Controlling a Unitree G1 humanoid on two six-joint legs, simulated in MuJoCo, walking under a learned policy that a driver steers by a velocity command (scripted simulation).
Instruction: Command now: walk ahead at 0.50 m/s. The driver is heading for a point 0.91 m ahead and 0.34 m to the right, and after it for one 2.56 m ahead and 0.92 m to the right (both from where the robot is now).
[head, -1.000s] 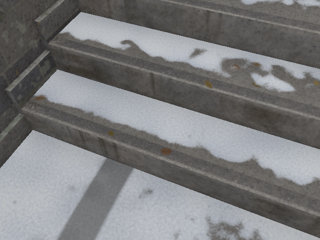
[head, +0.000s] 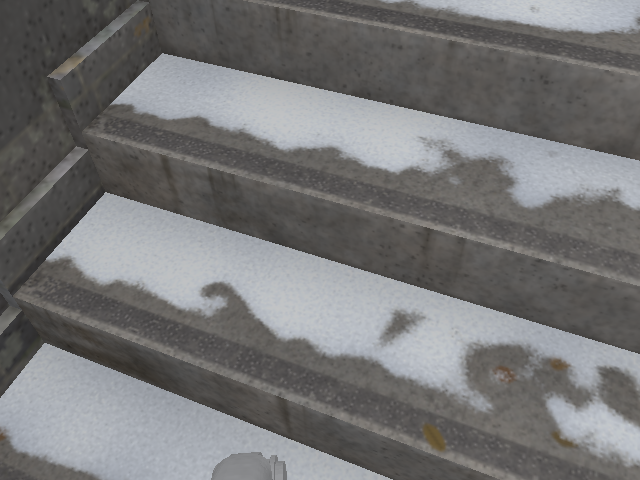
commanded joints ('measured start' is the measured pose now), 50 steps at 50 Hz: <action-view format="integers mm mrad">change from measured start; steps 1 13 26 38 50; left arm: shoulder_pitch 78 -137 -541 -327 -246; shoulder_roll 131 82 -73 38 100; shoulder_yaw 6 51 -13 -12 40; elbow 8 -237 -468 -461 -259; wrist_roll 3 0 5 -31 -15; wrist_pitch -9 12 106 137 6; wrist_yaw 10 -49 25 0 -19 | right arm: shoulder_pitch -304 95 388 450 81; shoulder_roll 16 -204 -76 -269 20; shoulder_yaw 34 -64 -14 -55 33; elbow -240 -24 248 144 -261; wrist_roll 12 39 6 87 -17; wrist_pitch -29 -28 -151 -111 -48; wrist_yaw -13 23 43 -42 5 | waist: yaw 11 -55 -10 100 -100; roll -91 -13 20 257 32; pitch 200 -274 94 -246 121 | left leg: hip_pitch -509 889 944 1259 3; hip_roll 31 309 187 253 -13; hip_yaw -13 -745 38 253 -71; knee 98 -1616 -1703 -1267 -43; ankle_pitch -135 -220 255 2082 344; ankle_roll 43 161 -45 65 7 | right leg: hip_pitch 146 -546 -1344 -443 -425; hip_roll -356 -72 4 118 -48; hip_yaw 271 179 125 -179 365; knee -182 1541 1962 809 118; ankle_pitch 81 268 182 -294 99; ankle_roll -160 -2 -104 -194 -127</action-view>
